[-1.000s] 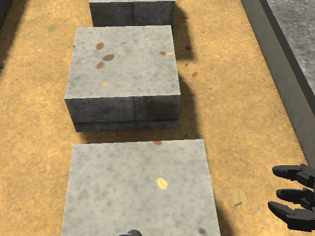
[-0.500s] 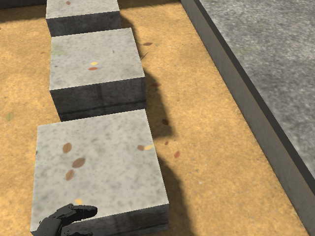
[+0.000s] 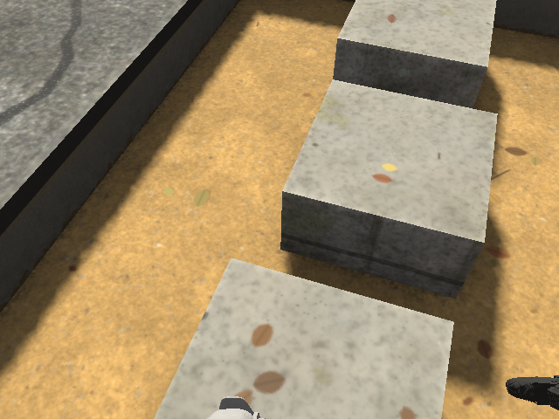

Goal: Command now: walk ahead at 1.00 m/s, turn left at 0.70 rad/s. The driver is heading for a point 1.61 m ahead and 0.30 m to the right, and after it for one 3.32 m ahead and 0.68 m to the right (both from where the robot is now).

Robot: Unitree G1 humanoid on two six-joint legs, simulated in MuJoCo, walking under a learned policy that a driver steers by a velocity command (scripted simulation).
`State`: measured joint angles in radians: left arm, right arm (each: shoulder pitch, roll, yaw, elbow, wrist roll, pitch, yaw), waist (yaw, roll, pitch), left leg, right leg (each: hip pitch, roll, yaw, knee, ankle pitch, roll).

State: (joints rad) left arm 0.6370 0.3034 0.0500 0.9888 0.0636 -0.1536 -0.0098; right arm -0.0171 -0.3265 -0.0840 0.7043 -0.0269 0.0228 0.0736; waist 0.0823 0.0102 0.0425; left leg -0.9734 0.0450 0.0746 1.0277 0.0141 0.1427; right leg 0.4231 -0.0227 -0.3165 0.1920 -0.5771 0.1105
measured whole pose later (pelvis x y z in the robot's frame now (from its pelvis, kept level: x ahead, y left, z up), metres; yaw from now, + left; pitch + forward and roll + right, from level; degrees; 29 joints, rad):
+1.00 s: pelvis +0.93 +0.12 +0.02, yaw -28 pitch +1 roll +2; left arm 0.07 0.39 0.11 0.63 0.07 0.01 -0.04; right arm 0.40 -0.32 -0.10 0.84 -0.06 -0.16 0.02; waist -0.02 0.02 -0.01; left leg 0.04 -0.01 0.20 0.50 -0.66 -0.25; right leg -0.77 0.01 -0.08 1.31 -0.22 -0.09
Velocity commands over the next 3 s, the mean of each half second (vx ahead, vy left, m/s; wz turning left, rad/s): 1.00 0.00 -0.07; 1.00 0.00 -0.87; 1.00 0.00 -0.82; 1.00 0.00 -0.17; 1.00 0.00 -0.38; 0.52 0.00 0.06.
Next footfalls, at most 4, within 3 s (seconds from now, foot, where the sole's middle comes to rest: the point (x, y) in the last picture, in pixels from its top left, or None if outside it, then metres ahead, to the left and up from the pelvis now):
0.08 left None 0.39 0.07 -0.71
0.56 right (289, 325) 0.70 0.06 -0.71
0.76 left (218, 267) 0.86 0.26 -0.72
1.14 right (341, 169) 1.26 -0.07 -0.71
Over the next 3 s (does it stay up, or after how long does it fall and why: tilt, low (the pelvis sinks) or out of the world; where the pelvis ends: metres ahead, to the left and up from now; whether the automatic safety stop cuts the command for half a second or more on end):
stays up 1.90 -0.14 -0.22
